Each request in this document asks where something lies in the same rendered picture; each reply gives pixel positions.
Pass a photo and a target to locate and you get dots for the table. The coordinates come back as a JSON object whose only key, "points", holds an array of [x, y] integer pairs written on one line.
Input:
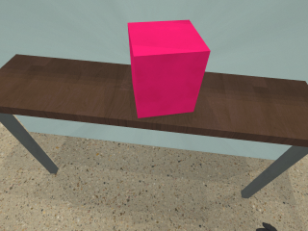
{"points": [[230, 106]]}

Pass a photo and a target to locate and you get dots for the carton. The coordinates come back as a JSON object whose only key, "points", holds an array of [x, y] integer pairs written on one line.
{"points": [[168, 62]]}

